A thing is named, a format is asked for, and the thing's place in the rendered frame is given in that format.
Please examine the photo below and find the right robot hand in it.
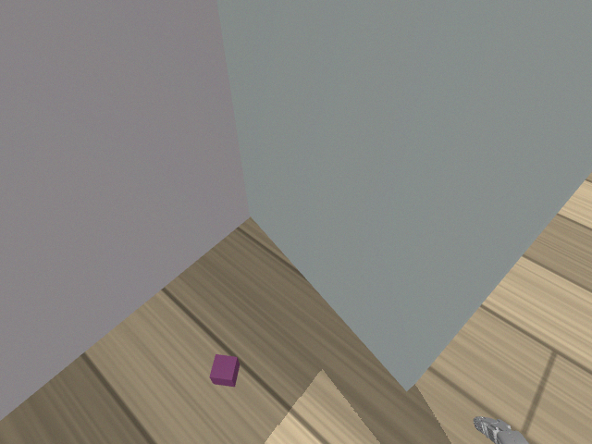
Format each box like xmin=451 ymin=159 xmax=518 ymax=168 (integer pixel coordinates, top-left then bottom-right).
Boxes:
xmin=474 ymin=416 xmax=529 ymax=444

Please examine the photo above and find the cube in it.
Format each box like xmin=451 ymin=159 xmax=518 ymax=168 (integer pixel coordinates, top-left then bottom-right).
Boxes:
xmin=209 ymin=354 xmax=240 ymax=387

